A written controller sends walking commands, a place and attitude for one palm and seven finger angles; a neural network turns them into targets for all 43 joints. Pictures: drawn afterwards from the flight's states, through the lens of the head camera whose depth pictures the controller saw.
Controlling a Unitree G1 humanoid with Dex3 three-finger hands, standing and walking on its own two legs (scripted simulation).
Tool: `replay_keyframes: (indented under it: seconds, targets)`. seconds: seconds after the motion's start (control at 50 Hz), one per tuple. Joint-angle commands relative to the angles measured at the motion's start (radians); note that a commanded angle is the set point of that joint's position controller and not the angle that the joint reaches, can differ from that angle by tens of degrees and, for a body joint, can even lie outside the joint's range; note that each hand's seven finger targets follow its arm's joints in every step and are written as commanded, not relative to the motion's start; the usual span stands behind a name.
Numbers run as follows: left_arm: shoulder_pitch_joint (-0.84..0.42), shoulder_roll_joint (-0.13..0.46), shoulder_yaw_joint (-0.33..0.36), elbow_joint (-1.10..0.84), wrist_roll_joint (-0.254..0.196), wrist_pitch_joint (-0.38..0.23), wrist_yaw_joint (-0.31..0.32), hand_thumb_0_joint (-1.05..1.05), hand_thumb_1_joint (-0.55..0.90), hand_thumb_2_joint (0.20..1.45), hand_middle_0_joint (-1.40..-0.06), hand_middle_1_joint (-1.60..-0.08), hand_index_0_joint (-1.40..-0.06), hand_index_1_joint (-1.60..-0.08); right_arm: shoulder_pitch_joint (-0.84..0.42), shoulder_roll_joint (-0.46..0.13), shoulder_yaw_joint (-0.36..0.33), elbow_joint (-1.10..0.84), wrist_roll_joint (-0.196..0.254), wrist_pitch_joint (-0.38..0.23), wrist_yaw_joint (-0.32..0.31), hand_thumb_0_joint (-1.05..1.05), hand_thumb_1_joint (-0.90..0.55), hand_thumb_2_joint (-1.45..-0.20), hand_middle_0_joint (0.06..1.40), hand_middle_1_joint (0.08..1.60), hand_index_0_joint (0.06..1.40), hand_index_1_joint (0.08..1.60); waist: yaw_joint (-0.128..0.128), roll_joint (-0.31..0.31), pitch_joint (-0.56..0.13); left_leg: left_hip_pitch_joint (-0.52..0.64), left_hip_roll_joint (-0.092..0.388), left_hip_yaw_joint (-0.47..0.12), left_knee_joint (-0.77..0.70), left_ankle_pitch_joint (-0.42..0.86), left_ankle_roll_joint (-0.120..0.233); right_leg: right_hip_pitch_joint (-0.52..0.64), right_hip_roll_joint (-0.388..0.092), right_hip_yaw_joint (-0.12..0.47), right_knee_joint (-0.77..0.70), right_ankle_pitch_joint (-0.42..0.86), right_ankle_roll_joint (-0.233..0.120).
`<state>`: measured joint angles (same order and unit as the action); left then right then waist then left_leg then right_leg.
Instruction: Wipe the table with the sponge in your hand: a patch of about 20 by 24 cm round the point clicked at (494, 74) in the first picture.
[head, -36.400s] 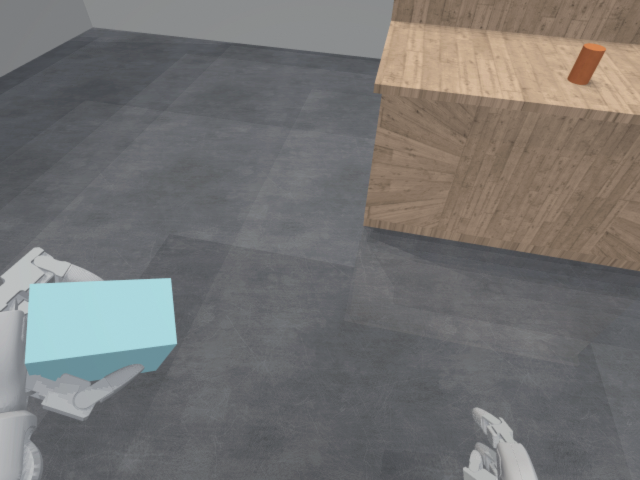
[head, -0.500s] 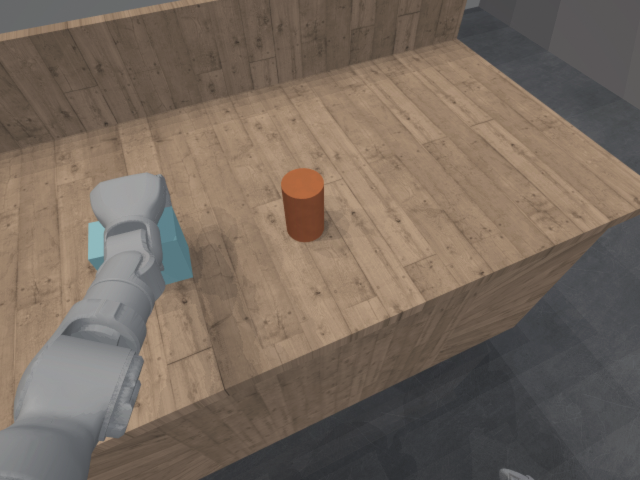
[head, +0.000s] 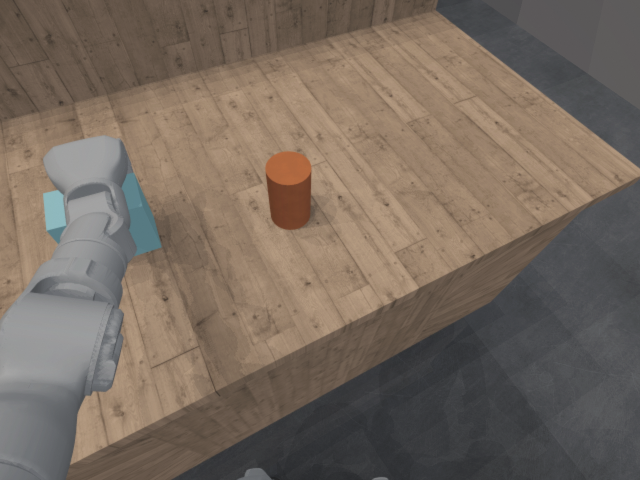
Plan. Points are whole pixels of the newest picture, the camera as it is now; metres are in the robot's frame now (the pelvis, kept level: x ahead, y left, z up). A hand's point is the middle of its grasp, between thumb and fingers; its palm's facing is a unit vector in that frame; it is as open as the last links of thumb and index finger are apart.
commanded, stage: wipe back along the third lane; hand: left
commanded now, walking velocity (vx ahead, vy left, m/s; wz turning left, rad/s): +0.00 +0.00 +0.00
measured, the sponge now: (111, 230) +0.46 +0.29 -0.01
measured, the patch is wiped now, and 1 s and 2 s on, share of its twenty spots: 0.95 0.95 0.95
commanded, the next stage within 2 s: slide back across to the middle lane in 1.70 s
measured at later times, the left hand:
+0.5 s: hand (104, 210) +0.45 +0.27 +0.05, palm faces -0.03 +0.00 -1.00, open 10.2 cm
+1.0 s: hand (111, 246) +0.39 +0.25 +0.05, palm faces +0.00 -0.03 -1.00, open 10.2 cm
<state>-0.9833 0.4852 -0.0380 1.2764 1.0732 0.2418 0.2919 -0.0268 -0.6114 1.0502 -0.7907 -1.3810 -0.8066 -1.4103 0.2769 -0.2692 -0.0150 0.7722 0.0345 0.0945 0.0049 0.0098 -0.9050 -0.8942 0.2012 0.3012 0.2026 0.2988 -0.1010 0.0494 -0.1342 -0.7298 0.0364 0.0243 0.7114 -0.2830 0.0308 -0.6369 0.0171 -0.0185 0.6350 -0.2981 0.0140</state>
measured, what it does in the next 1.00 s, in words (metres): stands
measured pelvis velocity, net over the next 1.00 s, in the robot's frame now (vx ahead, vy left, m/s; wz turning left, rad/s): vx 0.05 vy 0.00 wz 0.04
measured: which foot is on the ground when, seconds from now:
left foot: down 0.00-1.00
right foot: down 0.00-1.00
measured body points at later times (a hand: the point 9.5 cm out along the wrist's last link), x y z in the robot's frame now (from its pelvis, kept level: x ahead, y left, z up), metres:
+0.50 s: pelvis +0.03 +0.00 +0.01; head +0.08 +0.00 +0.46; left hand +0.45 +0.27 +0.11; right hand +0.13 -0.25 -0.12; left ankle +0.03 +0.10 -0.71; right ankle -0.01 -0.14 -0.71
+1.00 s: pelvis +0.05 +0.00 +0.02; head +0.07 -0.02 +0.47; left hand +0.39 +0.24 +0.11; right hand +0.25 -0.23 -0.09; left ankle +0.03 +0.10 -0.71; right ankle +0.00 -0.14 -0.71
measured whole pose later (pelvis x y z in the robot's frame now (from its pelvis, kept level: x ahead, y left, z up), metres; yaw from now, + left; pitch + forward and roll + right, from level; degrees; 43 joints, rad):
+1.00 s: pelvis +0.05 +0.00 +0.02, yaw +2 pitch +8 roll -1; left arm -0.38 0.30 -0.23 0.51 1.00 0.43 0.24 0.00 -0.55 1.03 -0.72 -1.44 -0.74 -1.46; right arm 0.08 -0.26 0.00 0.67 0.07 0.19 0.01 0.01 -0.91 -0.89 0.20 0.30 0.20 0.30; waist 0.06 0.06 -0.12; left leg -0.40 0.00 0.02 0.56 -0.30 0.02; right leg -0.30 -0.01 -0.03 0.49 -0.33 0.01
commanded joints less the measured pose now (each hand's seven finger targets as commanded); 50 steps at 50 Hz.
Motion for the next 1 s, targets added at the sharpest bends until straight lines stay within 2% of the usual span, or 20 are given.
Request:
replay_keyframes:
  seconds: [0.0, 0.08, 0.12, 0.2, 0.26, 0.38, 0.42, 0.44, 0.48, 0.52, 0.58, 0.62, 0.68, 0.72, 0.78, 0.86, 0.88, 0.9, 0.96, 0.98]
  targets:
    - [-0.327, 0.221, -0.006, -0.105, 0.035, 0.016, 0.031, 0.000, 0.100, 1.300, -1.200, -1.600, -1.200, -1.600, 0.080, -0.169, -0.056, -0.074, -0.003, -0.020, -0.004, 0.000, -0.900, -0.900, 0.200, 0.300, 0.200, 0.300, -0.006, 0.022, -0.347, 0.308, -0.014, -0.028, -0.059, 0.196, 0.016, 0.057, 0.047, -0.029, -0.068, 0.180, -0.052]
    - [-0.233, 0.163, -0.010, -0.134, -0.001, 0.001, 0.016, 0.000, 0.100, 1.300, -1.200, -1.600, -1.200, -1.600, 0.066, -0.158, -0.058, -0.089, 0.000, -0.013, -0.001, 0.000, -0.900, -0.900, 0.200, 0.300, 0.200, 0.300, 0.017, -0.012, -0.386, 0.331, -0.010, -0.028, -0.062, 0.235, 0.014, 0.103, 0.051, -0.033, -0.068, 0.222, -0.052]
    - [-0.184, 0.105, -0.041, -0.145, -0.019, 0.000, 0.016, 0.000, 0.100, 1.300, -1.200, -1.600, -1.200, -1.600, 0.061, -0.153, -0.062, -0.090, 0.003, -0.010, 0.004, 0.000, -0.900, -0.900, 0.200, 0.300, 0.200, 0.300, 0.020, -0.016, -0.354, 0.338, -0.010, -0.022, -0.062, 0.232, 0.015, 0.097, 0.051, -0.037, -0.077, 0.218, -0.050]
    - [-0.115, 0.119, -0.014, -0.182, -0.048, 0.004, 0.022, 0.000, 0.100, 1.300, -1.200, -1.600, -1.200, -1.600, 0.033, -0.155, -0.059, -0.096, 0.011, 0.000, 0.004, 0.000, -0.900, -0.900, 0.200, 0.300, 0.200, 0.300, 0.042, -0.055, -0.340, 0.329, -0.014, -0.014, -0.081, 0.235, 0.018, 0.163, 0.047, -0.031, -0.089, 0.252, -0.049]
    - [-0.056, 0.077, -0.033, -0.212, -0.067, 0.017, 0.022, 0.000, 0.100, 1.300, -1.200, -1.600, -1.200, -1.600, 0.002, -0.148, -0.057, -0.102, 0.019, 0.004, 0.007, 0.000, -0.900, -0.900, 0.200, 0.300, 0.200, 0.300, 0.055, -0.045, -0.302, 0.342, -0.016, -0.006, -0.100, 0.228, 0.018, 0.181, 0.043, -0.033, -0.108, 0.253, -0.050]
    - [0.068, 0.043, -0.037, -0.301, -0.080, 0.035, 0.013, 0.000, 0.100, 1.300, -1.200, -1.600, -1.200, -1.600, -0.063, -0.142, -0.052, -0.126, 0.027, 0.020, 0.009, 0.000, -0.900, -0.900, 0.200, 0.300, 0.200, 0.300, 0.085, -0.071, -0.278, 0.384, -0.020, -0.009, -0.126, 0.298, 0.018, 0.250, 0.037, -0.035, -0.122, 0.328, -0.055]
    - [0.085, -0.017, -0.084, -0.339, -0.087, 0.046, 0.010, 0.000, 0.100, 1.300, -1.200, -1.600, -1.200, -1.600, -0.081, -0.137, -0.051, -0.133, 0.028, 0.024, 0.007, 0.000, -0.900, -0.900, 0.200, 0.300, 0.200, 0.300, 0.078, -0.077, -0.252, 0.407, -0.020, -0.006, -0.134, 0.301, 0.018, 0.241, 0.038, -0.042, -0.131, 0.325, -0.054]
    - [0.095, -0.003, -0.073, -0.346, -0.084, 0.053, 0.009, 0.000, 0.100, 1.300, -1.200, -1.600, -1.200, -1.600, -0.089, -0.139, -0.050, -0.133, 0.030, 0.028, 0.008, 0.000, -0.900, -0.900, 0.200, 0.300, 0.200, 0.300, 0.082, -0.090, -0.237, 0.411, -0.020, -0.008, -0.137, 0.309, 0.018, 0.245, 0.037, -0.040, -0.136, 0.337, -0.057]
    - [0.139, -0.012, -0.068, -0.410, -0.092, 0.058, 0.003, 0.000, 0.100, 1.300, -1.200, -1.600, -1.200, -1.600, -0.115, -0.135, -0.051, -0.149, 0.030, 0.032, 0.006, 0.000, -0.900, -0.900, 0.200, 0.300, 0.200, 0.300, 0.099, -0.089, -0.272, 0.441, -0.021, -0.009, -0.139, 0.361, 0.018, 0.288, 0.035, -0.041, -0.133, 0.387, -0.060]
    - [0.154, -0.035, -0.094, -0.452, -0.098, 0.075, -0.003, 0.000, 0.100, 1.300, -1.200, -1.600, -1.200, -1.600, -0.137, -0.134, -0.046, -0.158, 0.031, 0.037, 0.003, 0.000, -0.900, -0.900, 0.200, 0.300, 0.200, 0.300, 0.098, -0.077, -0.256, 0.454, -0.025, -0.006, -0.145, 0.372, 0.015, 0.295, 0.033, -0.042, -0.137, 0.399, -0.059]
    - [0.195, -0.006, -0.068, -0.506, -0.101, 0.098, -0.016, 0.000, 0.100, 1.300, -1.200, -1.600, -1.200, -1.600, -0.168, -0.136, -0.042, -0.168, 0.034, 0.047, 0.000, 0.000, -0.900, -0.900, 0.200, 0.300, 0.200, 0.300, 0.113, -0.078, -0.261, 0.474, -0.028, -0.006, -0.154, 0.404, 0.014, 0.335, 0.028, -0.039, -0.143, 0.440, -0.062]
    - [0.213, -0.065, -0.119, -0.549, -0.101, 0.115, -0.026, 0.000, 0.100, 1.300, -1.200, -1.600, -1.200, -1.600, -0.185, -0.129, -0.041, -0.180, 0.034, 0.051, -0.001, 0.000, -0.900, -0.900, 0.200, 0.300, 0.200, 0.300, 0.108, -0.079, -0.250, 0.494, -0.031, -0.006, -0.153, 0.424, 0.014, 0.333, 0.028, -0.043, -0.146, 0.454, -0.062]
    - [0.220, -0.059, -0.120, -0.615, -0.089, 0.137, -0.043, 0.000, 0.100, 1.300, -1.200, -1.600, -1.200, -1.600, -0.215, -0.131, -0.037, -0.191, 0.035, 0.060, -0.003, 0.000, -0.900, -0.900, 0.200, 0.300, 0.200, 0.300, 0.114, -0.065, -0.255, 0.523, -0.030, -0.015, -0.158, 0.463, 0.011, 0.345, 0.028, -0.045, -0.147, 0.469, -0.068]
    - [0.284, -0.127, -0.174, -0.658, -0.092, 0.149, -0.052, 0.000, 0.100, 1.300, -1.200, -1.600, -1.200, -1.600, -0.227, -0.123, -0.038, -0.206, 0.033, 0.061, 0.000, 0.000, -0.900, -0.900, 0.200, 0.300, 0.200, 0.300, 0.117, -0.049, -0.268, 0.552, -0.032, -0.016, -0.147, 0.508, 0.011, 0.344, 0.028, -0.050, -0.143, 0.487, -0.068]
    - [0.365, -0.096, -0.133, -0.707, -0.098, 0.157, -0.064, 0.000, 0.100, 1.300, -1.200, -1.600, -1.200, -1.600, -0.246, -0.128, -0.037, -0.216, 0.032, 0.062, 0.000, 0.000, -0.900, -0.900, 0.200, 0.300, 0.200, 0.300, 0.133, -0.106, -0.276, 0.550, -0.033, -0.018, -0.143, 0.541, 0.012, 0.389, 0.026, -0.045, -0.141, 0.552, -0.068]
    - [0.422, -0.131, -0.165, -0.791, -0.104, 0.170, -0.071, 0.000, 0.100, 1.300, -1.200, -1.600, -1.200, -1.600, -0.274, -0.124, -0.030, -0.231, 0.033, 0.059, -0.001, 0.000, -0.900, -0.900, 0.200, 0.300, 0.200, 0.300, 0.135, -0.108, -0.249, 0.546, -0.040, -0.013, -0.146, 0.536, 0.010, 0.400, 0.021, -0.042, -0.139, 0.581, -0.065]
    - [0.444, -0.105, -0.137, -0.820, -0.102, 0.169, -0.069, 0.000, 0.100, 1.300, -1.200, -1.600, -1.200, -1.600, -0.282, -0.127, -0.030, -0.234, 0.032, 0.059, 0.001, 0.000, -0.900, -0.900, 0.200, 0.300, 0.200, 0.300, 0.142, -0.108, -0.260, 0.553, -0.038, -0.016, -0.146, 0.550, 0.009, 0.414, 0.021, -0.038, -0.138, 0.592, -0.067]
    - [0.474, -0.143, -0.174, -0.832, -0.104, 0.176, -0.072, 0.000, 0.100, 1.300, -1.200, -1.600, -1.200, -1.600, -0.286, -0.121, -0.027, -0.243, 0.033, 0.055, 0.002, 0.000, -0.900, -0.900, 0.200, 0.300, 0.200, 0.300, 0.142, -0.108, -0.246, 0.548, -0.044, -0.013, -0.146, 0.545, 0.010, 0.415, 0.022, -0.043, -0.136, 0.591, -0.064]
    - [0.460, -0.131, -0.177, -0.869, -0.098, 0.193, -0.075, 0.000, 0.100, 1.300, -1.200, -1.600, -1.200, -1.600, -0.309, -0.122, -0.021, -0.243, 0.036, 0.056, 0.000, 0.000, -0.900, -0.900, 0.200, 0.300, 0.200, 0.300, 0.139, -0.105, -0.208, 0.537, -0.048, -0.012, -0.160, 0.488, 0.007, 0.406, 0.020, -0.038, -0.145, 0.563, -0.067]
    - [0.474, -0.091, -0.136, -0.874, -0.095, 0.197, -0.073, 0.000, 0.100, 1.300, -1.200, -1.600, -1.200, -1.600, -0.312, -0.125, -0.021, -0.241, 0.036, 0.056, -0.002, 0.000, -0.900, -0.900, 0.200, 0.300, 0.200, 0.300, 0.146, -0.111, -0.202, 0.533, -0.048, -0.021, -0.167, 0.469, 0.005, 0.411, 0.024, -0.033, -0.148, 0.536, -0.070]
